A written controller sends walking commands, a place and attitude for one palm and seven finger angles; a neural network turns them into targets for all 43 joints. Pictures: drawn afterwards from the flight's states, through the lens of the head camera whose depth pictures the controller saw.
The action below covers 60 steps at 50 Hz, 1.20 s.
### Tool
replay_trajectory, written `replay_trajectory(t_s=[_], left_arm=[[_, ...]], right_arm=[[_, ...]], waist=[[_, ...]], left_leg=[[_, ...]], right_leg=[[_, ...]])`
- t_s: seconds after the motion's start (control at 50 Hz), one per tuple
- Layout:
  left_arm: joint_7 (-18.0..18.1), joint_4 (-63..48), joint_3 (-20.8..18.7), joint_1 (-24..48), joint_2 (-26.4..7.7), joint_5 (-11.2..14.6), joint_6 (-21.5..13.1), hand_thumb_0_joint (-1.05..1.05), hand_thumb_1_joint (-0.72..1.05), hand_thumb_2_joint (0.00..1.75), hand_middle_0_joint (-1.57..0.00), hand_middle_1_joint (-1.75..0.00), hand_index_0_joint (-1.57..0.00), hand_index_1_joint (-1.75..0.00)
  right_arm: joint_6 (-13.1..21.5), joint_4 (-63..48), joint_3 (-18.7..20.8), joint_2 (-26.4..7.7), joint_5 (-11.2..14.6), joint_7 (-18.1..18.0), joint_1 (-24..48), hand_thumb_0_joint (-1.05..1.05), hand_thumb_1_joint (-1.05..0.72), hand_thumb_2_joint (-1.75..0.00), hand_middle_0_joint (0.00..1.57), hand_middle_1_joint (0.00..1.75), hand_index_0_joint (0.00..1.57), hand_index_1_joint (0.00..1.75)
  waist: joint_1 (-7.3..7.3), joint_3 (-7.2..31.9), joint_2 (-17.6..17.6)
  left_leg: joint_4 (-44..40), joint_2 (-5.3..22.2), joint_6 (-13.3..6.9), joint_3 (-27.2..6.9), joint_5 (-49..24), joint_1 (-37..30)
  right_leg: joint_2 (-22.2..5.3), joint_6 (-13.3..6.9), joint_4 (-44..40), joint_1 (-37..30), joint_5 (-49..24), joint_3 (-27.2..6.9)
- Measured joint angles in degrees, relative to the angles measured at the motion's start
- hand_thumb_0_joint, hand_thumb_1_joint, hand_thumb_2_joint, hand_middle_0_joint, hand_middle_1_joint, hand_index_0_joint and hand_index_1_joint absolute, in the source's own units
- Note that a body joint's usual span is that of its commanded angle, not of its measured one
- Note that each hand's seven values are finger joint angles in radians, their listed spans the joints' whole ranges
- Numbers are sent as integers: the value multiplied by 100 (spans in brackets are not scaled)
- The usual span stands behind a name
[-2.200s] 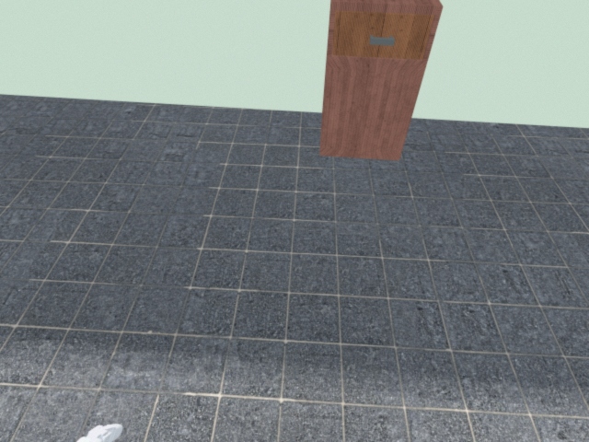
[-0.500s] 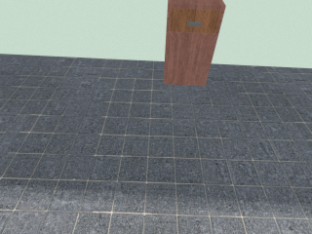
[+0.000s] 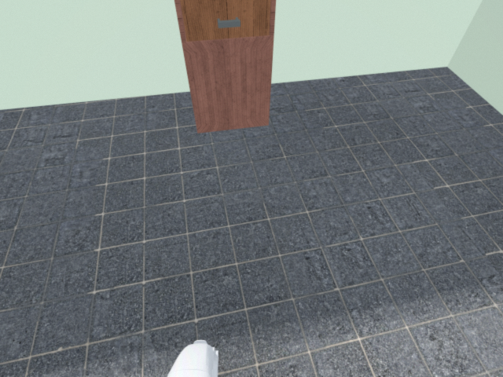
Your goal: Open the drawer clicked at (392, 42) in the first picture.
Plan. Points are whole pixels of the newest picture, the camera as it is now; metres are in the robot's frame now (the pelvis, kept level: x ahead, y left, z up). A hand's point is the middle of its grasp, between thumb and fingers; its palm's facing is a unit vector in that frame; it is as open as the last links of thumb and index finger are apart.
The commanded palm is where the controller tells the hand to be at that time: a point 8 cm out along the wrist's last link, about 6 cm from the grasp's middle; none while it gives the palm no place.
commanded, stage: walk to a spot facing it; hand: left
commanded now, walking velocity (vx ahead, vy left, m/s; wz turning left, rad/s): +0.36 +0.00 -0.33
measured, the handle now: (228, 21) +1.54 +0.24 -0.12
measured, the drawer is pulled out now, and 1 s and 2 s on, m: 0.00 0.00 0.00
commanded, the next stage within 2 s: turn to face it in 1.68 s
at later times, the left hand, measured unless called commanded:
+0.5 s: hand (145, 278) +0.32 +0.27 -0.17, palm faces -0.17 -0.97 -0.18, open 7.4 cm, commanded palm none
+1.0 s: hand (224, 198) +0.56 +0.12 -0.17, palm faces -0.32 -0.92 -0.20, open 7.1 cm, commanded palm none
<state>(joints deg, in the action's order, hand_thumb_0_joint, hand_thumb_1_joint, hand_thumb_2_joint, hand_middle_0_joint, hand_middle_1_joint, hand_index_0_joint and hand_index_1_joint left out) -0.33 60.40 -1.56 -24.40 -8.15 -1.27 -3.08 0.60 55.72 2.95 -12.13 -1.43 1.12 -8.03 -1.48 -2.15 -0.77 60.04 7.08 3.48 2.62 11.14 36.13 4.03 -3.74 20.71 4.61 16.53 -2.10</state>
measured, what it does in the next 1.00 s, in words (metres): walks ahead, turning right: left foot, then right foot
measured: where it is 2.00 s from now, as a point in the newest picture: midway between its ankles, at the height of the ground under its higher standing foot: (303, 243)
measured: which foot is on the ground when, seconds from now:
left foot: up 0.00-0.18, down 0.20-0.84, up 0.86-1.00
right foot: down 0.00-0.20, up 0.22-0.80, down 0.82-1.00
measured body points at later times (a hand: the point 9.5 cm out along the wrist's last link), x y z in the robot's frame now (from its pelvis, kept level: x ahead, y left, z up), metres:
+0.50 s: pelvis +0.21 +0.09 +0.00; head +0.22 +0.11 +0.45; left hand +0.33 +0.32 -0.15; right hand +0.14 -0.15 -0.14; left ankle +0.20 +0.15 -0.74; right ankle +0.22 -0.08 -0.64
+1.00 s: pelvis +0.41 -0.02 -0.01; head +0.42 -0.02 +0.44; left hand +0.58 +0.17 -0.16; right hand +0.29 -0.19 -0.17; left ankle +0.42 +0.13 -0.65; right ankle +0.41 -0.09 -0.74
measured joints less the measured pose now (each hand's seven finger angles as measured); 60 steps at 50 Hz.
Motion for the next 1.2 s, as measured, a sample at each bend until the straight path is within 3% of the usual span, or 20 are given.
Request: replay_trajectory(t_s=[0.1,0.18,0.2,0.24,0.28,0.32,0.36,0.48,0.6,0.72,0.8,0.84,0.9,0.94,0.98,1.06,1.2], left_arm=[[73,15,-29,-40,-16,-25,-29,1,90,90,-21,-30,-20,-30],[102,30,-88,-84,-126,-20,0,1,90,90,-21,-30,-20,-30],[96,45,-114,-117,-152,3,14,1,90,90,-21,-30,-20,-30],[68,117,-182,21,-246,55,107,1,90,90,-21,-30,-20,-30],[49,136,-231,186,-347,41,182,1,90,90,-20,-30,-20,-30],[-3,77,-287,403,-436,-6,237,1,91,90,-20,-30,-19,-30],[-45,-63,-332,633,-502,-44,278,1,91,90,-20,-30,-19,-30],[-98,-395,-399,1133,-507,-84,381,1,91,90,-20,-30,-19,-30],[-148,-393,-332,1480,-368,-85,492,0,91,90,-20,-30,-19,-30],[-179,-331,-193,1838,-140,-57,508,1,91,90,-20,-30,-19,-30],[-168,-394,-112,2003,8,-55,358,1,91,90,-20,-30,-19,-30],[-151,-427,-102,1961,5,-70,169,1,91,90,-20,-30,-19,-30],[-61,-360,-118,1809,-2,34,5,0,91,90,-20,-30,-20,-30],[40,-299,-223,1612,-17,142,-47,-1,92,90,-20,-30,-20,-30],[124,-241,-268,1455,-140,125,-89,-3,94,90,-21,-30,-20,-30],[130,-12,-237,1101,-273,28,-51,-3,94,90,-20,-30,-20,-30],[48,206,-168,573,-256,-6,-41,-1,92,90,-20,-30,-19,-30]], right_arm=[[7,-129,-34,104,15,39,267,1,-91,-90,20,30,20,30],[131,-220,-108,220,29,36,380,1,-91,-90,20,30,20,30],[207,-255,-135,241,16,16,375,1,-91,-90,20,30,20,30],[324,-281,-170,325,-21,-30,366,1,-91,-90,20,30,20,30],[344,-248,-202,390,-18,-60,215,0,-91,-89,20,30,20,30],[354,-157,-195,422,-12,-108,-39,0,-91,-89,20,30,20,30],[380,-8,-148,428,4,-177,-328,0,-92,-89,20,30,20,30],[388,449,-38,221,30,-269,-1133,0,-94,-89,20,30,20,30],[389,772,-87,292,25,-279,-1760,0,-93,-90,20,30,20,30],[377,967,-177,520,-36,-259,-2168,1,-92,-90,20,30,20,30],[300,1122,-208,643,-35,-231,-2356,1,-91,-90,20,30,20,30],[222,1204,-217,739,18,-182,-2433,1,-91,-89,20,30,20,30],[95,1189,-186,772,81,-148,-2105,1,-91,-89,20,30,20,30],[60,1050,-124,722,71,-152,-1787,1,-91,-89,20,30,20,30],[46,846,-75,638,31,-165,-1429,1,-91,-89,20,30,20,30],[31,452,31,395,-53,-206,-799,2,-94,-89,20,30,20,30],[93,197,82,25,-22,-16,-313,2,-95,-90,19,30,20,30]], waist=[[-137,-10,1],[-219,-23,130],[-195,-16,155],[-147,-107,296],[-111,-117,378],[-42,-88,390],[2,-60,378],[121,80,340],[310,36,286],[588,-159,194],[655,-260,45],[561,-227,97],[456,-296,118],[402,-229,83],[360,-128,15],[375,72,-100],[97,139,-15]], left_leg=[[-1020,-40,-49,66,-97,-82],[-2258,-274,-225,216,-41,-762],[-2514,-314,-354,261,-236,-993],[-2099,-332,-592,465,63,-1056],[-2098,-310,-672,683,427,-1366],[-2421,-319,-659,821,456,-1737],[-2799,-353,-682,928,415,-2079],[-3671,-507,-736,1278,411,-2891],[-4067,-556,-650,1563,661,-3529],[-4164,-469,-441,1797,1072,-4055],[-3666,-191,-212,1933,1587,-4213],[-2390,69,-183,1863,1677,-3855],[492,88,-233,777,1587,-2579],[1244,100,-259,388,1229,-1836],[1206,194,-247,212,917,-1235],[289,333,-159,156,469,-528],[-1776,259,-155,319,81,-736]], right_leg=[[-26,128,-155,-429,284,-212],[-140,288,241,-617,834,-403],[-147,292,696,-509,1063,-440],[-191,220,2561,169,1232,-379],[-238,177,4187,924,1060,-194],[-386,194,4967,1565,619,100],[-540,237,5150,2082,243,278],[-864,401,4848,3098,-674,291],[-1009,459,3899,3266,-1091,448],[-884,276,2451,2795,-775,880],[-545,-13,1681,2238,-298,1179],[-446,-175,1381,1894,-641,1246],[-333,-231,1670,1652,-187,1210],[-239,-171,1375,1319,-115,1179],[-156,-141,1013,1032,-185,1145],[-107,-108,508,593,-200,1064],[-187,126,292,-18,207,964]])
